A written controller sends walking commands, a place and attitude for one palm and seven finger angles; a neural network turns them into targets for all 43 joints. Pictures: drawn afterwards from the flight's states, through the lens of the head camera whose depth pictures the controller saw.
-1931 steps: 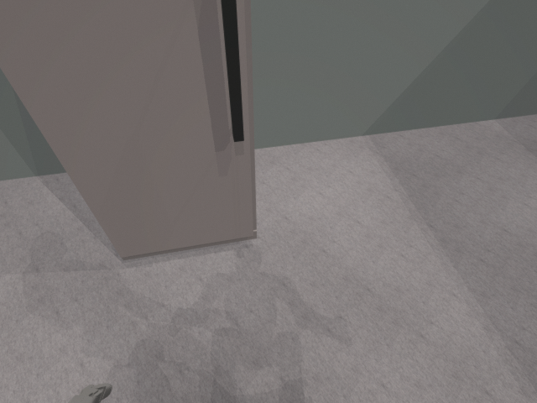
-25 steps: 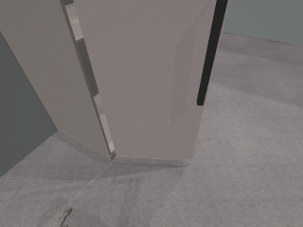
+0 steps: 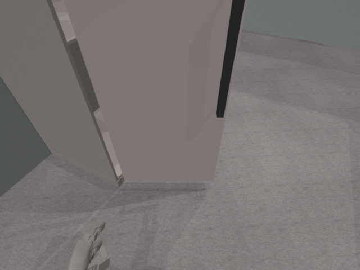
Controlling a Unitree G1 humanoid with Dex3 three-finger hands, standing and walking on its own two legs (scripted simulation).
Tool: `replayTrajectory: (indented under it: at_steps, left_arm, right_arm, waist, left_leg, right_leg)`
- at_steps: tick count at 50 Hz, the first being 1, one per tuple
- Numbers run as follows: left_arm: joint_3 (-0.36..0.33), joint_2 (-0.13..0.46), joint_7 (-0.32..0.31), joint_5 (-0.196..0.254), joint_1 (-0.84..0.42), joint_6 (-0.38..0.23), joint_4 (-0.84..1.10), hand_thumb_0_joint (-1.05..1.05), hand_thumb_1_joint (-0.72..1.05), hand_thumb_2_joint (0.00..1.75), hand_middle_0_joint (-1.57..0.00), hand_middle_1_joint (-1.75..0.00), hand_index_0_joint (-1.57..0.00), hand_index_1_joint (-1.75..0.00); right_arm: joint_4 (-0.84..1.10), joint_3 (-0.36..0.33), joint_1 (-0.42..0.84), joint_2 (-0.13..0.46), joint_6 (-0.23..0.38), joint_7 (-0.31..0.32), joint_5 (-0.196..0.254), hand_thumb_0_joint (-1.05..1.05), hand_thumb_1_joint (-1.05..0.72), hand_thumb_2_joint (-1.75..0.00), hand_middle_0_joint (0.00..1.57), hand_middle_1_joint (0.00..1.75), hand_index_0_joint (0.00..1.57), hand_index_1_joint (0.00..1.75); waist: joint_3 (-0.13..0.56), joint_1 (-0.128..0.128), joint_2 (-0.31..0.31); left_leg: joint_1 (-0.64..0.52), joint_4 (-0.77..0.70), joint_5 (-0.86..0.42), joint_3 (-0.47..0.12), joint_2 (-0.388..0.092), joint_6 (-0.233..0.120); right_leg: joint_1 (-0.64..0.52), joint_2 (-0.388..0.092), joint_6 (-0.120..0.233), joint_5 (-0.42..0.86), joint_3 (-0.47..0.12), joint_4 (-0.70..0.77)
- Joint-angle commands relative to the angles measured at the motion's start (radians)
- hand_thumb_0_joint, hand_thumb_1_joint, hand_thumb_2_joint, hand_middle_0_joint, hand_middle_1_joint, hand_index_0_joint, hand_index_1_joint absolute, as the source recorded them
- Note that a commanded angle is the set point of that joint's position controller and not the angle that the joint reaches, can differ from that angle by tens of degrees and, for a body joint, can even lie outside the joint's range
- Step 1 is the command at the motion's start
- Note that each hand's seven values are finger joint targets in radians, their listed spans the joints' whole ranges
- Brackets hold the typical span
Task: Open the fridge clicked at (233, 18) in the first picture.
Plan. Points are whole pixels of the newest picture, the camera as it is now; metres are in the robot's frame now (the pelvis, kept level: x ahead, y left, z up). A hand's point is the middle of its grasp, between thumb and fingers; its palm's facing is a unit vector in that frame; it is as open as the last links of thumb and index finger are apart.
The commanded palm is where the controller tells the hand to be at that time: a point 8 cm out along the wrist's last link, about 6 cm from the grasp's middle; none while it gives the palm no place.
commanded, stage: stop stepping back and stand still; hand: right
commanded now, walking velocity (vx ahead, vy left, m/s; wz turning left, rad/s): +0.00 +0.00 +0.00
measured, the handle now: (227, 57) +0.74 -0.11 +0.14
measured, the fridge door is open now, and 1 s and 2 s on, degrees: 64 64 64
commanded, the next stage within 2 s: let the arm hang, fingers relaxed in 0.50 s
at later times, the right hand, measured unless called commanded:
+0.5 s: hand out of the picture +0.24 -0.28 +0.17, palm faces +0.40 +0.80 -0.44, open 7.4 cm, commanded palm +0.18 -0.32 +0.19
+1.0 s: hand out of the picture +0.04 -0.20 -0.17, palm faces -0.03 +0.98 -0.18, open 6.9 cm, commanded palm none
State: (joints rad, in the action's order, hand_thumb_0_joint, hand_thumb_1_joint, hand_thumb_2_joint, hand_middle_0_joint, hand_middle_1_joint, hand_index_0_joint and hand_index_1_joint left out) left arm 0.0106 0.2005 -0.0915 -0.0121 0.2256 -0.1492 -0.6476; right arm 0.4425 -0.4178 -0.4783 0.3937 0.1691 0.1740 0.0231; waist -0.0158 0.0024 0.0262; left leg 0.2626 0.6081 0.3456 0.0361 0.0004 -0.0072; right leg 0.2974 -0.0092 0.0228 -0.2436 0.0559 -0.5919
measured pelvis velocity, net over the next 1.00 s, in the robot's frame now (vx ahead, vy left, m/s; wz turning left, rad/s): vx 0.02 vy -0.01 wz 0.00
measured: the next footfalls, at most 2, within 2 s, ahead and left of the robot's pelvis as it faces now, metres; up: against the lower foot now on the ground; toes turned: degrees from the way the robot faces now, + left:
none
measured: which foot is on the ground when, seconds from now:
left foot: down 0.00-1.00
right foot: down 0.00-1.00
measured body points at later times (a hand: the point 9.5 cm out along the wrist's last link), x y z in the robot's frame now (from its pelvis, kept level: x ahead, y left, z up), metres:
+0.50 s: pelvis +0.03 -0.02 +0.01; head +0.06 -0.04 +0.46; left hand +0.22 +0.21 -0.06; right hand +0.22 -0.32 +0.19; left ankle +0.03 +0.11 -0.73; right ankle +0.05 -0.11 -0.73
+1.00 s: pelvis +0.02 -0.01 +0.01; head +0.07 -0.04 +0.46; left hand +0.04 +0.24 -0.13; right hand +0.04 -0.25 -0.15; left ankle +0.03 +0.10 -0.73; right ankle +0.05 -0.11 -0.73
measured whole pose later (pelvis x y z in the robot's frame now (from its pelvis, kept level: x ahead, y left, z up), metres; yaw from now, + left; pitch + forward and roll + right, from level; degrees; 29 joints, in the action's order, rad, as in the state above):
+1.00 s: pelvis +0.02 -0.01 +0.01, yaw +0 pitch +1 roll +1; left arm 0.01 0.20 -0.02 -0.03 0.25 0.04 -1.01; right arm -1.00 0.01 -0.26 0.21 -0.03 0.02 -0.02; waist -0.08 0.00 0.04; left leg 0.24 0.46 0.24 0.04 0.00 0.00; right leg 0.30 0.00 0.03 -0.22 0.04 -0.50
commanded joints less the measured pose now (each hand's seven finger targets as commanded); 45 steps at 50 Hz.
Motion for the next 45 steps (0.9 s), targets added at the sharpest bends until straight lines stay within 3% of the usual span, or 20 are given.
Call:
replayTrajectory:
  at_steps: [1, 2, 3, 5, 7, 9, 19, 29, 30, 31, 33, 34, 37, 39, 41, 43, 44, 45]
  left_arm:
    - [-0.045, 0.118, 0.014, -0.002, -0.097, -0.050, 0.135, 0.00, 0.90, 0.90, -0.20, -0.30, -0.20, -0.30]
    - [-0.052, 0.117, 0.017, 0.005, -0.082, -0.044, 0.124, 0.00, 0.90, 0.90, -0.20, -0.30, -0.20, -0.30]
    - [-0.052, 0.120, 0.018, 0.008, -0.085, -0.039, 0.130, 0.00, 0.90, 0.90, -0.20, -0.30, -0.20, -0.30]
    - [-0.049, 0.129, 0.011, 0.010, -0.098, -0.039, 0.139, 0.00, 0.90, 0.90, -0.20, -0.30, -0.20, -0.30]
    - [-0.042, 0.132, 0.001, 0.007, -0.120, -0.037, 0.151, 0.00, 0.90, 0.90, -0.20, -0.30, -0.20, -0.30]
    - [-0.037, 0.129, -0.006, 0.006, -0.136, -0.037, 0.162, 0.00, 0.90, 0.90, -0.20, -0.30, -0.20, -0.30]
    - [-0.045, 0.128, -0.001, 0.002, -0.122, -0.027, 0.174, 0.00, 0.90, 0.90, -0.20, -0.30, -0.20, -0.30]
    - [-0.051, 0.135, -0.012, 0.009, -0.135, -0.002, 0.185, 0.00, 0.90, 0.90, -0.20, -0.30, -0.20, -0.30]
    - [-0.106, 0.302, 0.091, 0.022, -0.185, -0.036, -0.043, 0.00, 0.90, 0.90, -0.20, -0.30, -0.20, -0.30]
    - [-0.110, 0.286, 0.100, 0.030, -0.119, 0.036, -0.023, 0.00, 0.90, 0.90, -0.20, -0.30, -0.20, -0.30]
    - [-0.078, 0.235, 0.101, 0.013, -0.093, 0.084, -0.016, 0.00, 0.90, 0.90, -0.20, -0.30, -0.20, -0.30]
    - [-0.065, 0.220, 0.100, 0.004, -0.091, 0.102, -0.017, 0.00, 0.90, 0.90, -0.20, -0.30, -0.20, -0.30]
    - [-0.042, 0.202, 0.095, -0.012, -0.091, 0.137, -0.049, 0.00, 0.90, 0.90, -0.20, -0.30, -0.20, -0.30]
    - [-0.035, 0.191, 0.091, -0.019, -0.085, 0.153, -0.089, 0.00, 0.90, 0.90, -0.20, -0.30, -0.20, -0.30]
    - [-0.031, 0.183, 0.089, -0.022, -0.087, 0.157, -0.143, 0.00, 0.90, 0.90, -0.20, -0.30, -0.20, -0.30]
    - [-0.028, 0.171, 0.083, -0.020, -0.077, 0.155, -0.195, 0.00, 0.90, 0.90, -0.20, -0.30, -0.20, -0.30]
    - [-0.028, 0.167, 0.080, -0.016, -0.072, 0.156, -0.215, 0.00, 0.90, 0.90, -0.20, -0.30, -0.20, -0.30]
    - [-0.031, 0.146, 0.075, -0.018, -0.056, 0.153, -0.240, 0.00, 0.90, 0.90, -0.20, -0.30, -0.20, -0.30]
  right_arm:
    - [0.215, -0.119, 0.036, 0.188, 0.076, 0.009, 0.016, 0.00, -0.90, -0.90, 0.20, 0.30, 0.20, 0.30]
    - [0.203, -0.094, 0.026, 0.160, 0.065, 0.007, 0.024, 0.00, -0.90, -0.90, 0.20, 0.30, 0.20, 0.30]
    - [0.215, -0.090, 0.032, 0.158, 0.060, 0.009, 0.028, 0.00, -0.90, -0.90, 0.20, 0.30, 0.20, 0.30]
    - [0.246, -0.089, 0.054, 0.162, 0.063, 0.011, 0.026, 0.00, -0.90, -0.90, 0.20, 0.30, 0.20, 0.30]
    - [0.226, -0.099, 0.044, 0.169, 0.066, 0.012, 0.021, 0.00, -0.90, -0.90, 0.20, 0.30, 0.20, 0.30]
    - [0.223, -0.099, 0.063, 0.175, 0.068, 0.012, 0.013, 0.00, -0.90, -0.90, 0.20, 0.30, 0.20, 0.30]
    - [0.252, -0.116, -0.056, 0.181, 0.068, 0.014, 0.024, 0.00, -0.90, -0.90, 0.20, 0.30, 0.20, 0.30]
    - [0.229, -0.118, -0.051, 0.186, 0.063, 0.015, 0.035, 0.00, -0.90, -0.90, 0.20, 0.30, 0.20, 0.30]
    - [-0.562, 0.314, 0.021, 0.019, -0.081, -0.126, -0.054, 0.00, -0.90, -0.90, 0.20, 0.30, 0.20, 0.30]
    - [-0.593, 0.293, 0.063, 0.037, -0.147, -0.148, -0.040, 0.00, -0.90, -0.90, 0.20, 0.30, 0.20, 0.30]
    - [-0.684, 0.330, 0.123, -0.008, -0.160, -0.157, -0.041, 0.00, -0.90, -0.90, 0.20, 0.30, 0.20, 0.30]
    - [-0.746, 0.343, 0.154, -0.010, -0.163, -0.156, -0.046, 0.00, -0.90, -0.90, 0.20, 0.30, 0.20, 0.30]
    - [-0.937, 0.377, 0.226, -0.018, -0.177, -0.151, -0.046, 0.00, -0.90, -0.90, 0.20, 0.30, 0.20, 0.30]
    - [-1.061, 0.391, 0.253, -0.009, -0.181, -0.149, -0.047, 0.00, -0.90, -0.90, 0.20, 0.30, 0.20, 0.30]
    - [-1.169, 0.397, 0.262, -0.009, -0.181, -0.151, -0.047, 0.00, -0.90, -0.90, 0.20, 0.30, 0.20, 0.30]
    - [-1.260, 0.401, 0.246, -0.014, -0.172, -0.153, -0.045, 0.00, -0.90, -0.90, 0.20, 0.30, 0.20, 0.30]
    - [-1.295, 0.403, 0.241, -0.013, -0.167, -0.151, -0.045, 0.00, -0.90, -0.90, 0.20, 0.30, 0.20, 0.30]
    - [-1.325, 0.396, 0.226, -0.046, -0.163, -0.150, -0.044, 0.00, -0.90, -0.90, 0.20, 0.30, 0.20, 0.30]
  waist:
    - [0.029, 0.007, 0.095]
    - [0.038, 0.010, 0.099]
    - [0.039, 0.009, 0.082]
    - [0.076, 0.005, -0.021]
    - [0.083, -0.009, -0.117]
    - [0.077, -0.018, -0.167]
    - [0.172, -0.013, -0.103]
    - [0.142, -0.009, -0.105]
    - [0.079, 0.033, -0.059]
    - [0.150, 0.028, -0.054]
    - [0.117, 0.017, 0.000]
    - [0.087, 0.012, 0.071]
    - [0.033, 0.002, 0.123]
    - [0.019, 0.003, 0.088]
    - [0.005, 0.003, -0.031]
    - [0.040, 0.000, -0.108]
    - [0.038, 0.000, -0.092]
    - [0.066, 0.001, -0.125]
  left_leg:
    - [-0.004, -0.310, 0.039, -0.291, -0.168, -0.083]
    - [0.043, -0.328, 0.069, -0.321, -0.201, -0.097]
    - [0.056, -0.315, 0.020, -0.304, -0.204, -0.101]
    - [-0.003, -0.221, -0.159, -0.199, -0.143, -0.065]
    - [-0.017, -0.155, -0.169, -0.097, -0.051, -0.014]
    - [-0.066, -0.120, -0.171, -0.044, -0.018, 0.009]
    - [-0.151, -0.166, -0.366, -0.069, -0.045, -0.005]
    - [-0.129, -0.188, -0.348, -0.088, -0.053, -0.007]
    - [0.022, -0.059, -0.511, -0.035, -0.142, -0.026]
    - [0.048, -0.094, -0.407, -0.082, -0.143, -0.033]
    - [0.074, -0.053, -0.151, -0.035, -0.102, -0.022]
    - [0.065, -0.051, -0.107, -0.036, -0.082, -0.019]
    - [0.027, -0.105, -0.081, -0.075, -0.097, -0.021]
    - [0.024, -0.145, -0.074, -0.101, -0.104, -0.024]
    - [0.015, -0.173, -0.063, -0.115, -0.100, -0.023]
    - [-0.029, -0.192, -0.105, -0.121, -0.096, -0.024]
    - [-0.037, -0.209, -0.117, -0.122, -0.094, -0.026]
    - [-0.057, -0.220, -0.140, -0.125, -0.098, -0.031]
  right_leg:
    - [0.072, -0.026, -0.004, -0.143, -0.057, 0.005]
    - [0.016, -0.023, -0.013, -0.108, -0.043, -0.041]
    - [-0.019, -0.027, -0.012, -0.067, -0.045, -0.026]
    - [-0.074, -0.058, -0.002, 0.043, -0.073, 0.098]
    - [-0.089, -0.115, 0.015, 0.089, -0.153, 0.205]
    - [-0.050, -0.146, 0.024, 0.092, -0.197, 0.267]
    - [-0.084, -0.106, -0.006, 0.306, -0.117, 0.176]
    - [-0.061, -0.096, -0.007, 0.237, -0.107, 0.182]
    - [-0.046, -0.118, 0.003, 0.393, -0.082, -0.010]
    - [-0.096, -0.119, -0.008, 0.329, -0.076, 0.013]
    - [-0.004, -0.141, 0.031, 0.174, -0.135, 0.069]
    - [0.035, -0.143, 0.042, 0.154, -0.158, 0.095]
    - [0.078, -0.108, 0.040, 0.058, -0.162, 0.137]
    - [0.050, -0.087, 0.032, 0.033, -0.148, 0.161]
    - [0.026, -0.081, 0.027, 0.003, -0.137, 0.199]
    - [-0.008, -0.082, 0.022, 0.021, -0.126, 0.213]
    - [-0.019, -0.081, 0.019, 0.036, -0.127, 0.209]
    - [-0.036, -0.082, 0.019, 0.042, -0.117, 0.205]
